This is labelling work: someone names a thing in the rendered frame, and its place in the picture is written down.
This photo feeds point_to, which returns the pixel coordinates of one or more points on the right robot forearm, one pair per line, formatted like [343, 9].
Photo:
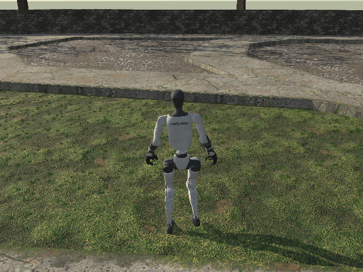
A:
[209, 147]

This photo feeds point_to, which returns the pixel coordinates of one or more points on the robot torso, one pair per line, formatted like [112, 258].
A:
[180, 137]

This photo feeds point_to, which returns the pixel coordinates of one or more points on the left robot forearm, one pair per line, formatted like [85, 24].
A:
[151, 149]

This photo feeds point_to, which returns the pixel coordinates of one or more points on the robot right hand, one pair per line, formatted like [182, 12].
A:
[214, 157]

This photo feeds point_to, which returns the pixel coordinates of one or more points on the right robot thigh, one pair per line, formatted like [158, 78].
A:
[194, 167]

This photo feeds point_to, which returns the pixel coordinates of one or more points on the left robot upper arm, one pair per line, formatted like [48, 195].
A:
[158, 130]

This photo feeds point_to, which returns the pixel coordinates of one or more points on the right robot upper arm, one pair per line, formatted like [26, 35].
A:
[200, 127]

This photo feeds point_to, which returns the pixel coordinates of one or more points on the robot left hand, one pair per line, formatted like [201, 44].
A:
[147, 158]

